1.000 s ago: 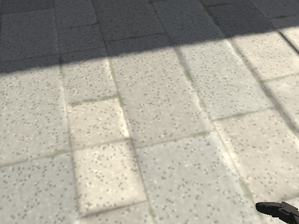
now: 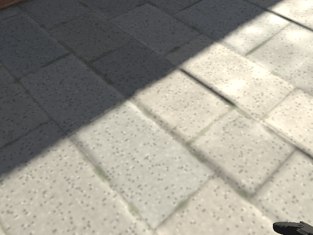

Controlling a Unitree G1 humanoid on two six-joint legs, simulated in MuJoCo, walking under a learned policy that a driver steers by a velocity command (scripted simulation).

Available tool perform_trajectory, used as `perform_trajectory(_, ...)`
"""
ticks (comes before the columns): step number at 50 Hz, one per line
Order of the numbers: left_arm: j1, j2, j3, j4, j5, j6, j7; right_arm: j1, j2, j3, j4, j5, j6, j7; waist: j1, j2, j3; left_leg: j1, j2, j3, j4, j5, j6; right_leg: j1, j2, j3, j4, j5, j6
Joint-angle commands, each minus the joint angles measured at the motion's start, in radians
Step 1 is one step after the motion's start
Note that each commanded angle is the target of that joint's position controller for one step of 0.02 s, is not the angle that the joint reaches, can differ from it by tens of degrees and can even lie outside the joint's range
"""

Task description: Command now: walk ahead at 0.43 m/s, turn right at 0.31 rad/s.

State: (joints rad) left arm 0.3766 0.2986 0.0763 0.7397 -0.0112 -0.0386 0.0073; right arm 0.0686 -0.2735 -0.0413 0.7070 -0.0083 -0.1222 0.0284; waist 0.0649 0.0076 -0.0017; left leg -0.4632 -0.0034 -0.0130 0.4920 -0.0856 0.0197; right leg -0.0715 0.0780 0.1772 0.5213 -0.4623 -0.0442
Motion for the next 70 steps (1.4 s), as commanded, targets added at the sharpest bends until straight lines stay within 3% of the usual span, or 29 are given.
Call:
perform_trajectory(1,0.135,-0.002,-0.015,-0.076,-0.013,-0.020,0.005,0.309,-0.290,-0.094,0.011,-0.026,-0.006,-0.006,-0.104,0.310,-0.327,0.774,0.404,-0.599,-0.084,0.095,0.282,-0.517,0.034,-0.038,0.629,-0.058,0.024)
perform_trajectory(2,0.110,0.094,0.002,-0.058,-0.017,-0.020,0.012,0.313,-0.199,-0.072,0.004,0.003,-0.002,0.001,-0.131,0.211,-0.283,0.750,0.424,-0.682,-0.138,0.016,0.269,-0.626,-0.003,0.030,0.754,-0.147,0.040)
perform_trajectory(3,-0.001,0.147,0.020,-0.076,-0.017,-0.012,0.016,0.247,-0.149,-0.055,-0.015,0.001,0.004,-0.003,-0.145,0.109,-0.169,0.632,0.395,-0.519,-0.129,0.127,0.227,-0.648,-0.032,0.029,0.795,-0.081,0.049)
perform_trajectory(4,-0.055,0.146,0.022,-0.091,-0.007,-0.001,0.021,0.181,-0.121,-0.042,-0.028,-0.010,0.010,-0.005,-0.122,0.047,-0.119,0.522,0.357,-0.379,-0.121,0.303,0.206,-0.616,-0.064,-0.002,0.780,-0.036,0.062)
perform_trajectory(6,-0.057,0.119,0.030,-0.101,-0.001,0.021,0.021,0.121,-0.093,-0.032,-0.018,-0.014,0.015,-0.008,-0.067,0.080,-0.070,0.371,0.287,-0.203,-0.140,0.488,0.177,-0.530,-0.121,-0.033,0.682,0.013,0.075)
perform_trajectory(11,-0.080,0.051,0.018,-0.131,-0.004,0.064,0.023,0.086,-0.148,-0.053,0.014,-0.006,0.039,-0.035,-0.052,0.109,-0.072,0.332,0.286,-0.046,-0.216,0.549,0.213,-0.512,-0.137,-0.105,0.509,0.144,0.111)
perform_trajectory(22,-0.247,0.069,0.034,-0.233,-0.004,0.080,-0.035,0.073,-0.208,-0.076,0.045,0.033,0.108,-0.041,-0.096,0.101,-0.029,0.428,0.326,0.085,-0.129,0.351,0.164,-0.409,-0.128,-0.216,0.125,0.205,0.037)
perform_trajectory(24,-0.189,0.082,0.047,-0.224,-0.004,0.078,-0.036,0.061,-0.199,-0.076,0.047,0.048,0.112,-0.042,-0.053,0.084,-0.052,0.410,0.288,0.134,0.011,0.387,0.107,-0.276,-0.086,-0.244,-0.048,0.317,-0.006)
perform_trajectory(25,-0.114,0.147,0.071,-0.209,0.003,0.074,-0.022,0.112,-0.175,-0.072,0.060,0.039,0.107,-0.040,-0.029,-0.004,-0.107,0.326,0.215,0.182,0.180,0.323,0.040,-0.099,-0.103,-0.170,-0.126,0.582,-0.054)
perform_trajectory(26,-0.056,0.279,0.100,-0.222,0.017,0.072,0.004,0.095,-0.120,-0.050,0.011,-0.012,0.097,-0.034,-0.036,-0.262,-0.173,0.013,0.092,0.227,0.500,-0.150,-0.049,0.157,-0.344,0.165,-0.067,1.089,-0.187)
perform_trajectory(27,-0.061,0.266,0.084,-0.236,0.033,0.059,-0.001,0.070,-0.112,-0.039,-0.012,-0.024,0.093,-0.030,-0.018,-0.291,-0.283,-0.158,-0.019,0.056,0.727,-0.623,-0.085,0.209,-0.494,0.391,-0.100,1.099,-0.383)
perform_trajectory(28,-0.081,0.210,0.067,-0.231,0.022,0.045,-0.011,0.035,-0.160,-0.055,-0.002,0.001,0.098,-0.024,0.004,-0.149,-0.264,-0.182,0.021,-0.041,0.791,-0.591,-0.082,0.162,-0.446,0.292,-0.115,1.023,-0.350)
perform_trajectory(30,-0.175,0.169,0.055,-0.223,-0.002,0.037,-0.008,0.026,-0.146,-0.055,0.006,0.011,0.108,-0.037,-0.048,-0.067,-0.145,-0.202,0.054,-0.049,0.696,-0.444,-0.071,0.038,-0.326,0.151,-0.130,0.795,-0.226)
perform_trajectory(33,-0.242,0.172,0.051,-0.237,0.010,0.052,0.006,0.052,-0.137,-0.056,0.012,0.003,0.123,-0.046,-0.091,-0.123,-0.124,-0.082,0.023,-0.028,0.583,-0.337,-0.097,-0.107,-0.262,0.105,-0.161,0.733,-0.202)
perform_trajectory(38,-0.231,0.187,0.060,-0.228,0.006,0.062,0.024,0.031,-0.106,-0.043,0.001,0.008,0.124,-0.048,-0.066,-0.151,-0.143,0.013,-0.005,-0.047,0.345,-0.283,-0.109,-0.144,-0.243,0.154,-0.153,0.557,-0.193)
perform_trajectory(42,-0.240,0.184,0.058,-0.228,0.004,0.072,0.018,0.031,-0.122,-0.050,-0.013,0.015,0.114,-0.032,-0.054,-0.183,-0.126,0.077,-0.027,-0.056,0.203,-0.277,-0.084,-0.160,-0.238,0.258,-0.142,0.429,-0.176)
perform_trajectory(45,-0.264,0.165,0.050,-0.231,-0.012,0.082,0.022,0.116,-0.128,-0.062,0.005,0.009,0.101,-0.021,-0.104,-0.167,-0.116,0.246,-0.013,-0.040,-0.078,-0.110,-0.036,-0.221,-0.178,0.269,-0.070,0.366,-0.106)
perform_trajectory(46,-0.232,0.118,0.037,-0.232,-0.006,0.083,0.024,0.154,-0.196,-0.079,0.003,-0.009,0.103,-0.027,-0.092,-0.039,-0.128,0.353,0.161,-0.188,-0.150,-0.089,0.026,-0.329,-0.103,0.190,0.075,0.178,-0.045)
perform_trajectory(47,-0.220,0.098,0.034,-0.263,-0.010,0.075,0.024,0.130,-0.284,-0.097,0.007,-0.033,0.113,-0.030,-0.047,0.277,-0.058,0.342,0.367,-0.452,-0.224,0.038,0.182,-0.544,0.071,-0.030,0.272,-0.116,0.016)
perform_trajectory(48,-0.203,0.185,0.060,-0.245,0.008,0.064,0.025,0.091,-0.230,-0.084,-0.029,-0.048,0.105,-0.034,-0.063,0.240,-0.056,0.277,0.443,-0.515,-0.235,0.072,0.273,-0.544,0.005,-0.007,0.522,-0.161,0.056)
perform_trajectory(49,-0.178,0.221,0.078,-0.216,-0.003,0.068,0.020,0.028,-0.176,-0.068,-0.049,-0.038,0.102,-0.043,-0.036,0.165,-0.040,0.250,0.386,-0.403,-0.216,0.071,0.240,-0.531,-0.013,-0.004,0.621,-0.091,0.066)
perform_trajectory(52,-0.147,0.153,0.067,-0.176,-0.004,0.094,0.023,-0.013,-0.126,-0.051,-0.061,0.001,0.108,-0.061,-0.038,0.125,-0.002,0.279,0.260,-0.186,-0.188,0.079,0.165,-0.566,-0.032,-0.051,0.730,0.051,0.116)
perform_trajectory(58,-0.269,0.084,0.031,-0.241,-0.008,0.091,0.004,0.091,-0.183,-0.073,-0.044,-0.005,0.135,-0.071,-0.122,0.170,-0.048,0.436,0.290,-0.079,-0.175,0.173,0.199,-0.525,-0.104,-0.149,0.431,0.059,0.148)
perform_trajectory(63,-0.238,0.102,0.035,-0.242,-0.010,0.100,-0.016,0.074,-0.225,-0.091,-0.041,0.020,0.136,-0.049,-0.108,0.192,-0.065,0.389,0.324,-0.020,-0.137,0.236,0.184,-0.338,-0.099,-0.228,0.187,0.084,0.101)
perform_trajectory(66,-0.140,0.117,0.053,-0.206,-0.008,0.103,-0.018,0.086,-0.190,-0.084,-0.019,0.044,0.130,-0.044,-0.049,0.127,-0.082,0.292,0.285,0.066,0.017,0.138,0.079,-0.104,-0.060,-0.240,-0.109,0.315,0.017)
perform_trajectory(67,-0.094,0.195,0.078,-0.204,-0.010,0.099,-0.006,0.124,-0.139,-0.071,-0.014,0.017,0.126,-0.039,-0.050,-0.065,-0.101,0.108,0.203,0.156,0.230,-0.088,-0.012,0.078,-0.179,-0.049,-0.156,0.596,-0.041)
perform_trajectory(68,-0.103,0.311,0.094,-0.233,0.009,0.089,0.004,0.076,-0.089,-0.046,-0.082,-0.030,0.122,-0.039,-0.065,-0.349,-0.094,-0.201,0.051,0.165,0.495,-0.576,-0.101,0.149,-0.442,0.325,-0.140,0.873,-0.240)
perform_trajectory(69,-0.076,0.253,0.080,-0.230,0.037,0.063,-0.007,-0.013,-0.143,-0.064,-0.093,-0.013,0.119,-0.049,0.021,-0.222,-0.157,-0.215,0.034,-0.005,0.669,-0.610,-0.102,0.085,-0.469,0.341,-0.164,0.809,-0.331)
perform_trajectory(70,-0.115,0.226,0.065,-0.216,0.036,0.045,-0.008,-0.022,-0.160,-0.071,-0.093,0.009,0.123,-0.051,-0.011,-0.178,-0.116,-0.223,0.052,-0.037,0.712,-0.531,-0.086,0.046,-0.412,0.248,-0.173,0.728,-0.287)
